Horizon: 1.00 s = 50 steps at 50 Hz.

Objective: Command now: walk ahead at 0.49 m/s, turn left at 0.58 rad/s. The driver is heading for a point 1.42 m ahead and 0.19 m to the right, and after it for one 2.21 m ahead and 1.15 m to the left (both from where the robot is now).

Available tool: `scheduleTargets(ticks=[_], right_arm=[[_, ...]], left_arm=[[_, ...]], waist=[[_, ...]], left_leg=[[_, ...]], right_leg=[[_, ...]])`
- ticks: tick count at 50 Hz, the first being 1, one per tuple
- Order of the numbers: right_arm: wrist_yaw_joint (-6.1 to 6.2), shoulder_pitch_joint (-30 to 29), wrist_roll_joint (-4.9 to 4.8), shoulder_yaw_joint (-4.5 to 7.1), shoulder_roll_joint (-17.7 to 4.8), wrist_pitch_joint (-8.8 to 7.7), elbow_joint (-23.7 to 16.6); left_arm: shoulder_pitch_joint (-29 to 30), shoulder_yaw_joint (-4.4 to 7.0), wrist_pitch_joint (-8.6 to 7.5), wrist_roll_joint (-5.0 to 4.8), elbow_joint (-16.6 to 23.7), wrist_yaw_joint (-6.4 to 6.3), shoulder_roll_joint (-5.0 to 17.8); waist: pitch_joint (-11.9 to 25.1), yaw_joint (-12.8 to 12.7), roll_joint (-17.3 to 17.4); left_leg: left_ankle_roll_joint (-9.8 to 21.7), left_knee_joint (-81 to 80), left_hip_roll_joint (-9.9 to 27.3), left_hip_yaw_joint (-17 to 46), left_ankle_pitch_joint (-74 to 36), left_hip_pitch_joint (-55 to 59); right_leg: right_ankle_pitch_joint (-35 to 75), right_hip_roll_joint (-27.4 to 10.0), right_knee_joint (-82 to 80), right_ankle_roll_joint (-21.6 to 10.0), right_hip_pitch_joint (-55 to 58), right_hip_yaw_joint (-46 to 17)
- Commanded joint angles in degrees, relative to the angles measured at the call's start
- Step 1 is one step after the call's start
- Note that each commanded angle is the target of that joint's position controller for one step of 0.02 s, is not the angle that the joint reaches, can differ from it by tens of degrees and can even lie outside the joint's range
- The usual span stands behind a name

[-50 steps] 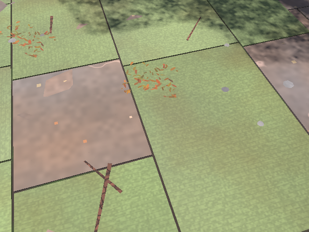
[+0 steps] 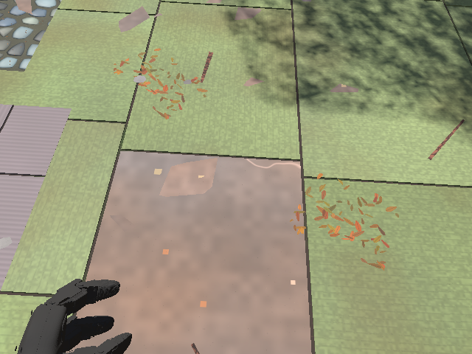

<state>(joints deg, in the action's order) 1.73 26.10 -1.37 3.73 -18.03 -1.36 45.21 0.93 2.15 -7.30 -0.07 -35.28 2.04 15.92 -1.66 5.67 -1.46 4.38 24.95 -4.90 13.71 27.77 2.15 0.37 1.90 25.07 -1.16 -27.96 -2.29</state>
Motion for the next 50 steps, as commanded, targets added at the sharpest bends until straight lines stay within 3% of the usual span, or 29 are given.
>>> scheduleTargets(ticks=[1,2,3,4,5,6,8,10,13,16,19,21,23,24,25,26,27,28,29,30,31,34,39,43,45,47,48,49,50], right_arm=[[-0.41,0.9,0.98,-0.17,-1.5,-0.65,-6.5],[-0.58,5.2,-0.42,-0.8,-2.2,-1.1,-6.7],[-0.66,1.0,-1.38,0.67,-7.9,-1.02,-6.1],[-0.71,-4.8,-1.12,1.05,-9.4,-0.87,-7.2],[-0.79,-8.1,-0.23,0.92,-8.1,-0.96,-8.1],[-0.95,-8.9,0.24,1.03,-6.9,-0.92,-8.4],[-1.31,-7.2,-0.31,0.41,-3.9,-0.49,-8.0],[-1.37,-9.1,0.13,-0.22,-2.2,-0.26,-8.6],[-2.03,-13.6,1.01,-1.03,-1.4,-1.1,-9.7],[-3.11,-19.9,0.81,-1.71,-0.8,-2.44,-10.8],[-3.69,-25.0,0.45,-1.54,-1.7,-2.87,-12.8],[-3.92,-25.2,1.02,-0.89,-2.9,-3.2,-13.4],[-3.57,-15.8,2.05,0.85,-5.8,-3.58,-10.6],[-2.93,-9.8,2.84,1.97,-9.3,-3.55,-9.3],[-2.02,-5.2,4.8,2.33,-13.3,-2.72,-9.6],[-2.18,-4.1,3.78,1.91,-11.2,-1.79,-9.6],[-2.46,-6.4,2.8,1.34,-8.6,-1.27,-9.6],[-2.5,-10.4,2.09,0.76,-6.7,-1.37,-9.3],[-2.61,-13.8,1.84,0.15,-4.6,-1.65,-8.9],[-2.67,-17.0,2.05,-0.12,-3.3,-1.9,-8.7],[-2.7,-19.1,2.76,0.23,-4.0,-2.14,-8.4],[-1.89,-22.5,3.2,0.93,-5.0,-2.5,-7.7],[-0.26,-22.1,2.41,1.74,-6.8,-1.06,-5.7],[-0.59,-21.2,1.17,2.56,-8.8,0.35,-4.3],[-0.93,-21.2,0.01,3.01,-9.6,0.71,-3.8],[-1.26,-20.0,-0.1,2.29,-6.4,0.86,-2.6],[-1.69,-20.9,1.37,1.13,-2.2,0.81,-3.4],[-1.56,-25.9,1.96,0.97,-1.9,0.03,-7.7],[-1.96,-28.5,0.82,1.89,-5.5,-1.12,-7.8]], left_arm=[[-21.8,5.6,-0.42,1.44,0.0,-1.52,15.6],[-22.4,4.86,-0.05,0.63,-1.0,-0.86,12.7],[-19.2,3.69,0.46,-0.07,-0.2,-1.18,7.9],[-16.4,3.19,1.08,-0.04,-0.2,-1.55,6.2],[-14.7,2.88,1.27,0.33,-1.2,-1.46,5.8],[-13.8,2.54,1.04,0.79,-1.9,-1.37,5.0],[-13.1,2.6,0.42,0.73,-3.1,-1.1,4.9],[-13.3,2.96,-0.18,0.04,-4.7,-0.86,6.0],[-13.7,3.48,-0.09,-0.42,-6.1,-0.87,8.2],[-15.5,3.6,0.71,-1.12,-7.4,-1.02,9.6],[-19.4,3.81,1.72,-1.61,-9.5,-1.08,11.2],[-20.6,3.81,2.8,-1.74,-10.7,-1.38,11.7],[-19.4,3.33,3.51,-1.83,-10.9,-1.82,11.3],[-19.7,2.34,3.22,-0.9,-10.0,-1.98,9.1],[-24.6,0.13,2.68,0.94,-8.8,-1.62,3.1],[-30.1,0.21,2.84,-0.71,-11.3,-1.72,4.4],[-26.0,1.96,3.4,-2.31,-11.2,-1.87,10.0],[-21.8,1.99,4.03,-2.6,-9.8,-2.26,9.3],[-20.6,1.97,5.04,-1.79,-9.9,-2.86,8.1],[-21.2,2.26,6.4,-1.22,-10.2,-3.35,7.7],[-22.4,2.3,7.67,-1.08,-10.3,-3.7,6.9],[-21.6,2.57,9.52,-0.73,-8.5,-4.33,5.6],[-14.6,2.44,10.22,-0.44,-4.4,-2.82,5.2],[-11.5,3.12,11.02,-0.51,-1.6,-1.56,6.5],[-12.5,3.4,11.14,-0.75,-1.7,-1.1,6.3],[-18.4,4.71,10.77,-0.98,-4.2,-1.59,8.3],[-24.0,6.25,10.24,-1.53,-5.3,-2.46,13.3],[-25.7,6.95,8.55,-0.9,-4.0,-2.09,19.0],[-24.1,5.77,6.54,-0.11,-3.3,-1.51,15.0]], waist=[[23.5,-10.8,-4.3],[28.0,-8.9,-17.3],[18.1,-9.9,-9.3],[10.4,-10.1,-3.6],[4.8,-9.0,-0.6],[2.6,-7.5,-1.3],[1.4,-5.6,-3.5],[-0.1,-5.2,-2.8],[-0.5,-5.9,-1.5],[-1.3,-8.3,-1.2],[-2.2,-9.7,-1.8],[-1.0,-8.7,-2.7],[5.2,-2.8,-2.6],[10.7,-0.3,-0.5],[20.2,-1.0,13.0],[29.9,-0.7,16.1],[23.7,0.0,10.3],[16.4,-1.7,9.0],[11.7,-3.5,6.8],[9.3,-5.7,7.5],[8.0,-7.2,8.6],[6.1,-8.5,9.1],[5.5,-6.3,7.7],[4.6,-5.5,7.5],[5.1,-6.4,6.9],[5.3,-8.2,3.6],[4.8,-9.2,-9.6],[2.4,-10.5,-17.6],[2.2,-11.5,-9.9]], left_leg=[[-1.9,36.6,1.8,0.0,-21.5,-27.4],[-3.3,48.5,-0.1,-1.6,6.3,-39.4],[-3.7,52.5,4.2,-1.4,2.4,-43.9],[-4.0,51.7,6.6,-4.4,-2.6,-43.9],[-4.1,48.9,8.2,-5.6,-5.5,-42.5],[-3.9,46.1,9.7,-5.4,-7.4,-40.4],[-3.9,42.7,10.5,-6.3,-8.1,-36.8],[-4.3,37.3,11.0,-6.9,-9.0,-37.9],[-4.7,26.6,11.8,-8.4,-17.9,-38.7],[-4.5,15.3,10.5,-11.8,-26.5,-34.9],[-3.7,9.3,9.2,-12.7,-27.4,-33.8],[-2.4,5.7,7.4,-13.1,-25.2,-31.0],[-0.1,0.6,4.6,-14.9,-31.3,-15.7],[1.7,2.3,9.6,-11.5,-47.1,-3.0],[9.8,7.2,27.0,6.3,-69.4,18.2],[15.6,4.7,32.8,15.4,-68.8,19.8],[13.5,2.5,28.9,8.7,-63.6,13.0],[11.2,1.1,25.9,3.1,-58.4,7.3],[9.8,-1.5,23.8,-0.8,-54.6,0.2],[8.9,-4.3,22.3,-4.1,-50.8,-6.9],[9.1,-6.9,21.6,-6.6,-48.8,-12.9],[10.1,-10.6,22.1,-11.4,-43.0,-17.7],[9.5,-11.8,23.0,-15.7,-31.5,-15.5],[8.3,-8.7,25.2,-15.8,-29.5,-11.3],[6.1,-6.9,24.7,-16.6,-18.4,-11.7],[1.8,0.9,20.5,-19.9,-1.8,-18.4],[-2.8,20.0,14.1,-26.5,4.3,-28.9],[-6.0,33.7,3.7,-20.6,13.3,-48.6],[-5.0,39.3,6.1,-11.5,9.0,-52.2]], right_leg=[[-7.4,-19.4,3.0,-11.6,50.2,-22.8],[-18.3,-27.0,-4.2,-15.9,55.9,-43.0],[-25.3,-25.0,-6.6,-13.4,47.7,-37.3],[-22.7,-22.5,-7.7,-11.2,38.8,-27.8],[-16.0,-19.8,-9.7,-10.6,30.1,-22.1],[-12.0,-17.6,-11.4,-10.3,25.0,-17.9],[-8.5,-15.8,-14.7,-11.0,19.8,-12.8],[-4.4,-16.1,-16.9,-12.4,18.1,-9.4],[0.1,-15.2,-18.2,-12.6,19.5,-4.5],[1.9,-13.0,-18.0,-10.7,19.5,0.3],[4.9,-14.9,-16.1,-9.5,23.8,0.2],[14.1,-15.5,-11.0,-7.6,27.3,-0.1],[24.7,-12.2,1.0,-4.4,25.8,1.1],[15.7,-8.6,11.0,-1.4,19.1,2.9],[-20.9,-1.8,32.1,3.2,0.2,4.6],[-41.2,0.4,43.8,4.3,-2.7,-4.0],[-39.5,-2.1,47.3,4.3,-5.5,-5.7],[-37.0,-4.2,46.1,4.1,-9.0,-3.5],[-33.6,-6.0,43.2,4.7,-8.0,-2.6],[-30.6,-7.3,40.6,5.3,-3.7,-2.3],[-27.5,-6.7,40.6,6.0,0.9,-0.9],[-22.6,-6.9,36.2,6.6,2.4,0.2],[-15.6,-7.8,24.6,4.8,4.2,1.9],[-19.3,-7.0,18.1,2.8,5.0,4.0],[-17.6,-5.7,11.4,0.5,9.3,6.2],[-17.6,-2.8,4.6,-3.1,19.6,6.5],[-16.0,-12.4,-2.8,-8.1,26.8,-8.8],[-29.2,-22.6,-10.8,-19.3,30.3,-36.4],[-32.3,-23.2,-14.2,-20.1,30.2,-36.7]])
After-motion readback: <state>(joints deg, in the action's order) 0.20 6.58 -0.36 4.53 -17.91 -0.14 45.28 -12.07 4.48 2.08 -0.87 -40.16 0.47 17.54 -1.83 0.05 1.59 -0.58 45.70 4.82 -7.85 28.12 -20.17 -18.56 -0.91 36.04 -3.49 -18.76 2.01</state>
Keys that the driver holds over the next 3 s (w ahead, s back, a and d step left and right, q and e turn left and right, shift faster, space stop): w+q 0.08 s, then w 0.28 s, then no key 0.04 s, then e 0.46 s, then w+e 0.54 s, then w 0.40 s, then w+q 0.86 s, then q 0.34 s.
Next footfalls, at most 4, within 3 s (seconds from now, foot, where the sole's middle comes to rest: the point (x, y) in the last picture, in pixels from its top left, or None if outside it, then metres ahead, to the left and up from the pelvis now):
0.48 left None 0.41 0.18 -0.76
0.96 right None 0.40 -0.07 -0.76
1.40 left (185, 265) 0.72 0.08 -0.76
1.88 right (297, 219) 0.86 -0.28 -0.76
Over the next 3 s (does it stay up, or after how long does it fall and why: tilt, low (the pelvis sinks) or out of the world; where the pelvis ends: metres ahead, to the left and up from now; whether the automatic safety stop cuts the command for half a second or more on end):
stays up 1.33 -0.27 0.01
